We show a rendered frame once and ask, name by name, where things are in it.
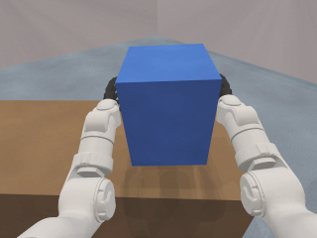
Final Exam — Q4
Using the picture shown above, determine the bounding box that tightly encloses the carton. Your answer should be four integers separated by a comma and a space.
115, 44, 222, 167

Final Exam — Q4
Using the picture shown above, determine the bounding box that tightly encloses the robot left upper arm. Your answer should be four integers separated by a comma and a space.
17, 177, 116, 238

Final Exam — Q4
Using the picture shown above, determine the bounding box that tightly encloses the right robot forearm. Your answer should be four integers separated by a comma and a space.
216, 94, 306, 204

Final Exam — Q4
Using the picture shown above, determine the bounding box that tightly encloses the robot left hand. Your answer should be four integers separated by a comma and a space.
103, 76, 121, 112

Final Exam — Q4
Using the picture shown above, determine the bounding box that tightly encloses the robot right hand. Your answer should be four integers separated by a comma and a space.
219, 73, 233, 98

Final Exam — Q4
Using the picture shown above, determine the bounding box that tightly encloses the robot right upper arm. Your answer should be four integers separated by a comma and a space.
240, 167, 317, 238

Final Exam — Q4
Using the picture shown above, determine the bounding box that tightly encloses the left robot forearm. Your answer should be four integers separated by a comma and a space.
58, 98, 122, 213

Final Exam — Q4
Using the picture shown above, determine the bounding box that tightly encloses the pedestal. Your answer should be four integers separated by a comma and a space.
0, 100, 254, 238

